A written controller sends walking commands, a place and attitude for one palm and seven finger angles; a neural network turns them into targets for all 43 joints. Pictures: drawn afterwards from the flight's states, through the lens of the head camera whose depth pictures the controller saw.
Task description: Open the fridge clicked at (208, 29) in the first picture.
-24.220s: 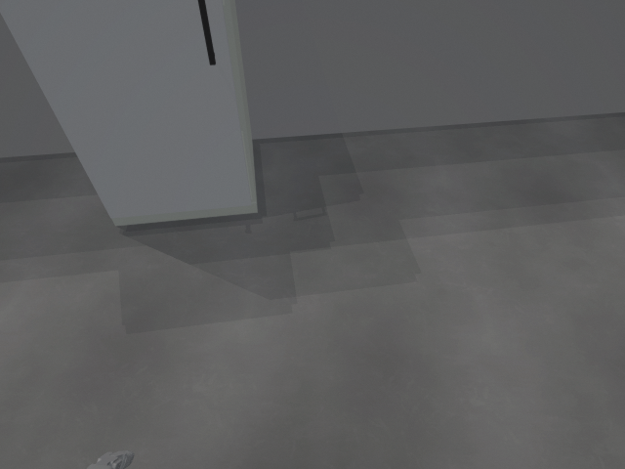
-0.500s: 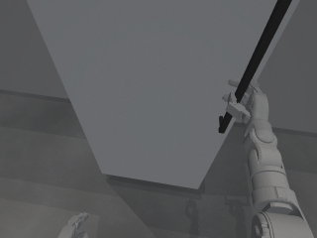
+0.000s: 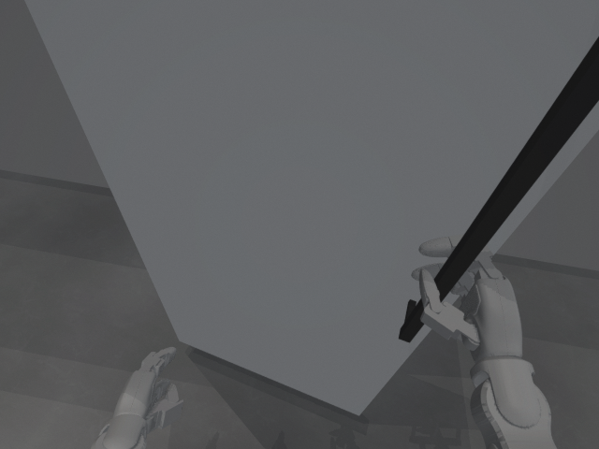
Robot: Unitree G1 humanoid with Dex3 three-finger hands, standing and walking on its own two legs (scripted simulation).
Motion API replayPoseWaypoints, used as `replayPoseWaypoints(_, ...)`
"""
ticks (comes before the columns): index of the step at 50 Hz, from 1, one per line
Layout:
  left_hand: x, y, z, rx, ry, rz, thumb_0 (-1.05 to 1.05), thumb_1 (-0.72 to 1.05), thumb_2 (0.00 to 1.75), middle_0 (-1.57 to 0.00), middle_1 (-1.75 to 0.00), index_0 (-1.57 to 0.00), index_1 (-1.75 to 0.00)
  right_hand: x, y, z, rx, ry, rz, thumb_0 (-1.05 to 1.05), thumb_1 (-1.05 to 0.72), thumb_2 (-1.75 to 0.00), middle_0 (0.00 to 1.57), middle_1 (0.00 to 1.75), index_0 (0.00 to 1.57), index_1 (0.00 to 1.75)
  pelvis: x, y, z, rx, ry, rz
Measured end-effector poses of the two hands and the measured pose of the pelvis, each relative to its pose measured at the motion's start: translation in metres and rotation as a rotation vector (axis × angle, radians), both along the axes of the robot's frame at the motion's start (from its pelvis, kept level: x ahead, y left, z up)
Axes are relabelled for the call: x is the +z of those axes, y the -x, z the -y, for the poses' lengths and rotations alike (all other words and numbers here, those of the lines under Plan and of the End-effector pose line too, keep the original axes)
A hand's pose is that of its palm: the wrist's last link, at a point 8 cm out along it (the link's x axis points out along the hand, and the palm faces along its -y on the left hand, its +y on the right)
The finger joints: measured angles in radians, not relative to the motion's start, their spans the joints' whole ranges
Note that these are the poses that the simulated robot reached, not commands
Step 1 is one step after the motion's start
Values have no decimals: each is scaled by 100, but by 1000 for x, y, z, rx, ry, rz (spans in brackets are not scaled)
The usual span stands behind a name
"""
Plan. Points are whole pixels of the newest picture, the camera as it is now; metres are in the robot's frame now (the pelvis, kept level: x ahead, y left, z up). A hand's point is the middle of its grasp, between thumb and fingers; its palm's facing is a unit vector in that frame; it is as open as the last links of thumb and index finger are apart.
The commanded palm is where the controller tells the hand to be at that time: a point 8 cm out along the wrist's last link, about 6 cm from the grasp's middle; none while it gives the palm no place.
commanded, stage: walk backward, drawing the door open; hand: right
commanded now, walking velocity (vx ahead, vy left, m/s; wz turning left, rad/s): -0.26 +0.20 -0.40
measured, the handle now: (471, 230) +0.32 -0.15 +0.19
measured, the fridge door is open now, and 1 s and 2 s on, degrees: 11 37 75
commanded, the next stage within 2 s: stop walking and hold the door back in 1.72 s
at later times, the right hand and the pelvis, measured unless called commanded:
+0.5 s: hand (395, 376) +0.19 -0.07 +0.12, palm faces +0.19 +0.97 -0.17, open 6.0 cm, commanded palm +0.15 -0.11 +0.13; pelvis -0.03 +0.08 -0.03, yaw -15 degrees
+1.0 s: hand out of the picture +0.08 +0.04 +0.12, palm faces +0.55 +0.81 -0.20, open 6.1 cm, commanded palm +0.03 +0.01 +0.13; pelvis -0.06 +0.28 -0.02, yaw -39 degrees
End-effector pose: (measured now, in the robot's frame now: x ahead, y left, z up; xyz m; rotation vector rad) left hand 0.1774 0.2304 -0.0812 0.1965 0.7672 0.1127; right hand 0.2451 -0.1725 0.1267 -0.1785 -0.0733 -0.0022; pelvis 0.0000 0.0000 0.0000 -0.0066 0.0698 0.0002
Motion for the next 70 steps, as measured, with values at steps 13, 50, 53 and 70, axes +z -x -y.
replayPoseWaypoints(13,-7,-19,13,-165,83,45,1,90,89,-20,-30,-20,-30,4,49,-27,-144,36,-19,-1,-68,-79,45,140,36,139,1,7,-40,-102,66,55)
replayPoseWaypoints(50,-14,-18,-131,-624,-24,65,1,91,90,-20,-30,-20,-30,0,212,-176,-561,69,147,0,-67,-79,45,140,32,137,-18,64,-280,-675,31,111)
replayPoseWaypoints(53,-14,-16,-146,-697,1,20,1,90,89,-20,-30,-20,-30,3,227,-197,-635,82,103,0,-67,-78,45,140,33,138,-10,61,-310,-718,0,128)
replayPoseWaypoints(70,-13,-92,-229,-905,-1,61,1,91,90,-20,-30,-20,-30,10,296,-339,-1040,135,16,-1,-66,-77,45,140,32,138,-7,11,-456,-977,83,77)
